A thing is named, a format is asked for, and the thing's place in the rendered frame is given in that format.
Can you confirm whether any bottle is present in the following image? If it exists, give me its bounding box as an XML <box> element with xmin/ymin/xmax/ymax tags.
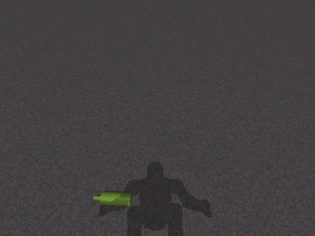
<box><xmin>93</xmin><ymin>192</ymin><xmax>132</xmax><ymax>206</ymax></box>

